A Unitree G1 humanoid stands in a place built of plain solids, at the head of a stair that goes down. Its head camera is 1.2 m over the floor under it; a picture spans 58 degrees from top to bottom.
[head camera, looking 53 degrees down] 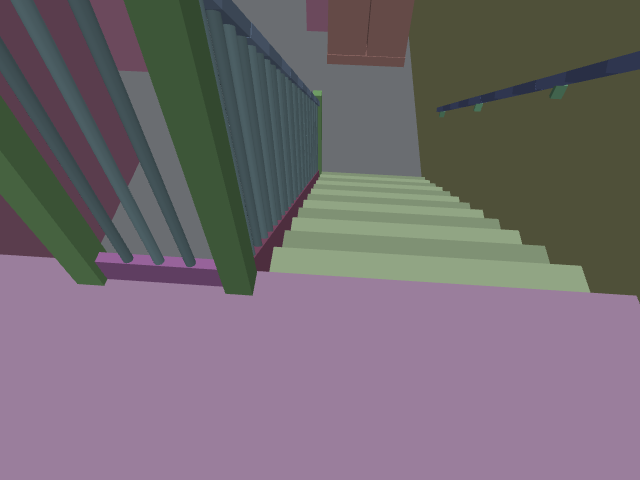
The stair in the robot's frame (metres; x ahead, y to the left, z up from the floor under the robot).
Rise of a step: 0.20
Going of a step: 0.24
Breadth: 1.20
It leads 4 degrees to the right of straight ahead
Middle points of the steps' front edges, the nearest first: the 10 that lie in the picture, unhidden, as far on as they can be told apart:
0.73 -0.40 0.00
0.97 -0.41 -0.20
1.21 -0.43 -0.39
1.46 -0.45 -0.59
1.70 -0.47 -0.79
1.94 -0.49 -0.98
2.19 -0.51 -1.18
2.43 -0.52 -1.38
2.67 -0.54 -1.58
2.91 -0.56 -1.77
